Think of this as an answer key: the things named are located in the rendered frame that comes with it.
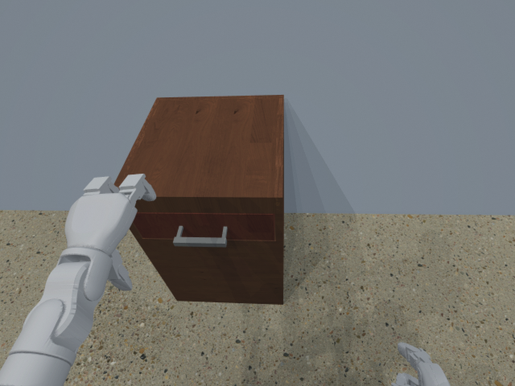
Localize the cabinet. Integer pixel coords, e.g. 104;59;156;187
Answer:
114;95;284;305

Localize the left robot forearm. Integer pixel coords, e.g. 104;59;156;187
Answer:
0;247;113;386

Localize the robot left hand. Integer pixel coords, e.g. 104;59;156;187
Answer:
65;174;156;291

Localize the drawer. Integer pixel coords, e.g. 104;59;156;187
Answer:
133;212;275;240

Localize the handle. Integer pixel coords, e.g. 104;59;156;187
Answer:
173;226;228;247

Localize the robot right hand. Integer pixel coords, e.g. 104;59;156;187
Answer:
391;343;451;386

